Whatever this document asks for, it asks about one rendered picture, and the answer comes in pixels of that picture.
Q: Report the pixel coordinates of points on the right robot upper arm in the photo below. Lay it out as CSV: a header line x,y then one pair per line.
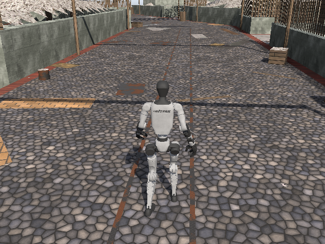
x,y
181,116

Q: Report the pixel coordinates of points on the robot left hand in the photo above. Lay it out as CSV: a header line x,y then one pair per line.
x,y
143,133

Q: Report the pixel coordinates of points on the left robot forearm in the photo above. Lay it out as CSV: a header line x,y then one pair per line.
x,y
139,130

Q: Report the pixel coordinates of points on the humanoid robot torso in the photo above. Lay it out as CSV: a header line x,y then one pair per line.
x,y
162,123

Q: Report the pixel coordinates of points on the right robot foot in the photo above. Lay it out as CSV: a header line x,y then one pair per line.
x,y
174,197

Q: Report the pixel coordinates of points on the robot right hand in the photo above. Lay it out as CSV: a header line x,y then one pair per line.
x,y
194,149

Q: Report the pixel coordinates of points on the right robot forearm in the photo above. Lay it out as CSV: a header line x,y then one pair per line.
x,y
188,136

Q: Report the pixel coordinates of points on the left robot upper arm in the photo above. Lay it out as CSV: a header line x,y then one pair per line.
x,y
144,112

